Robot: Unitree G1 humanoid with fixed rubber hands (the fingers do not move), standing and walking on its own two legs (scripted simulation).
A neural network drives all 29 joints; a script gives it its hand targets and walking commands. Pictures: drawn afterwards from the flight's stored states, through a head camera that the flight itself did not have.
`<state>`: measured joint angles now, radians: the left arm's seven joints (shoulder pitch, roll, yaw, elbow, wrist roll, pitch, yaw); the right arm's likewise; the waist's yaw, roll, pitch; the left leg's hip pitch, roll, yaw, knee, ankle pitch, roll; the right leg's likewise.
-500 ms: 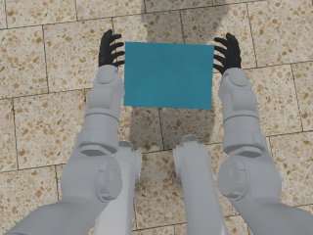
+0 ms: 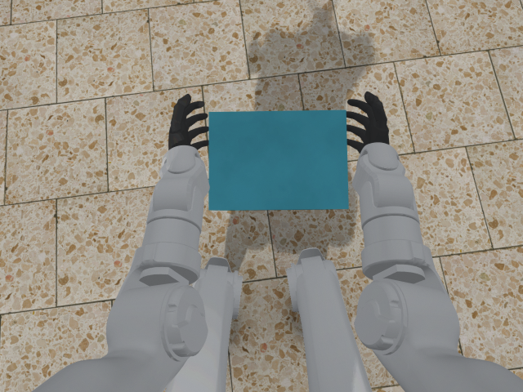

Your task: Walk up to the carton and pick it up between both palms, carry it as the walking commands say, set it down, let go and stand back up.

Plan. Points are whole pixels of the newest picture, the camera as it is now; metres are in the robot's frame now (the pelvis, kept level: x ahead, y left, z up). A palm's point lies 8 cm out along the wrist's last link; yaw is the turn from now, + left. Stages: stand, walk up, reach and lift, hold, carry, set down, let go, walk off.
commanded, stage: reach and lift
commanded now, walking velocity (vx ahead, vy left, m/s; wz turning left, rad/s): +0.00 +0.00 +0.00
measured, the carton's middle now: (276, 168) +0.45 -0.05 -0.17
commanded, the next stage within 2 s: none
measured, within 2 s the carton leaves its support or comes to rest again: neither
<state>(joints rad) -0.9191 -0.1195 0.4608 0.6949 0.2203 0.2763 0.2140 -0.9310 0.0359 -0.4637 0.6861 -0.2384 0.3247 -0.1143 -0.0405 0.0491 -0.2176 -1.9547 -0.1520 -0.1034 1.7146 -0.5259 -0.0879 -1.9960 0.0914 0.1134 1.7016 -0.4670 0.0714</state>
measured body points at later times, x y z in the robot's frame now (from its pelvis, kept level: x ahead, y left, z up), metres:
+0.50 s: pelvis +0.01 +0.00 +0.05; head +0.21 -0.02 +0.46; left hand +0.47 +0.10 +0.00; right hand +0.45 -0.19 +0.00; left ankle +0.10 +0.13 -0.47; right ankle +0.11 -0.13 -0.47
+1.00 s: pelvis +0.04 +0.00 +0.12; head +0.20 -0.01 +0.55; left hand +0.45 +0.11 +0.08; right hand +0.43 -0.18 +0.07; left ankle +0.10 +0.13 -0.47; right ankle +0.11 -0.13 -0.47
